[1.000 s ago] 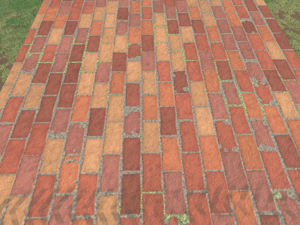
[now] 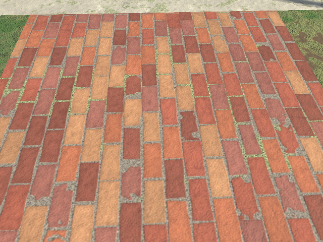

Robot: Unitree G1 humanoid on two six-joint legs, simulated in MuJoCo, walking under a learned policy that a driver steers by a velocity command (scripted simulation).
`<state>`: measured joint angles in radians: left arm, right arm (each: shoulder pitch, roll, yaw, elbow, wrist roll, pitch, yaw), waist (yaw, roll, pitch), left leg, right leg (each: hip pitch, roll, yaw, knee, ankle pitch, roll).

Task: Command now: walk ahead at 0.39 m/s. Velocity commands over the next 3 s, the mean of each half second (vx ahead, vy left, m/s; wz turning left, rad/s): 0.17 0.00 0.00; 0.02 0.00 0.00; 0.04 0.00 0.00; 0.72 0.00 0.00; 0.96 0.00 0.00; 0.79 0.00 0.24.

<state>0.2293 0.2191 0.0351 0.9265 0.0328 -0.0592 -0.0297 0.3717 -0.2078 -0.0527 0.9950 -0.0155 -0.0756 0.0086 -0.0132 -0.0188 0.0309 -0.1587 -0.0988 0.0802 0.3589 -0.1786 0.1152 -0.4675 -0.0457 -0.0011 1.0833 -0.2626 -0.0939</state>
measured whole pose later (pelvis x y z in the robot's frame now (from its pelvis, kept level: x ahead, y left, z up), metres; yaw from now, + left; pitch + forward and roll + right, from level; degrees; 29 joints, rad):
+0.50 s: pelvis +0.14 -0.06 +0.00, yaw +1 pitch -1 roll +0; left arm 0.24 0.15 0.00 1.03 0.02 -0.04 0.03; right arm 0.27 -0.17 -0.01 1.08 -0.02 0.00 -0.03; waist -0.01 0.03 0.07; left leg -0.28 0.00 -0.01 0.83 -0.48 0.02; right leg -0.28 0.05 -0.10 0.41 -0.11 -0.10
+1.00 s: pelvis +0.15 -0.04 +0.00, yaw +1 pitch -2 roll +0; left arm 0.31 0.14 0.00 1.12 0.01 -0.01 0.03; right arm 0.34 -0.11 0.02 1.15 -0.01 -0.02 -0.04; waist 0.01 0.00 0.02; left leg -0.14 -0.02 0.01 0.42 -0.26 0.02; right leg -0.24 0.03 -0.08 0.39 -0.13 -0.07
